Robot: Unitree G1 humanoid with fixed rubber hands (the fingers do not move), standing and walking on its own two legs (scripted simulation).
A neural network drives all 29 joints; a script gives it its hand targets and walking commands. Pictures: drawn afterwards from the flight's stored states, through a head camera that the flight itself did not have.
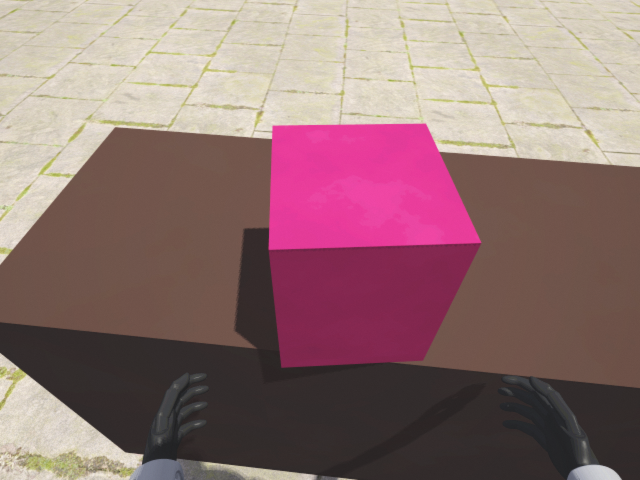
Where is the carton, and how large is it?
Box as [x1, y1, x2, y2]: [269, 124, 480, 367]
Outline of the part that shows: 425,124 272,126 269,257 281,367 423,359 480,244 477,234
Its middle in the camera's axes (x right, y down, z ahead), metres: +0.04 +0.02 +0.52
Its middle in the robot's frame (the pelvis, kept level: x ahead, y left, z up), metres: +0.38 +0.00 +0.08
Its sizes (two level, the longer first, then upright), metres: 0.210 0.200 0.250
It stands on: a pedestal, 0.74 m high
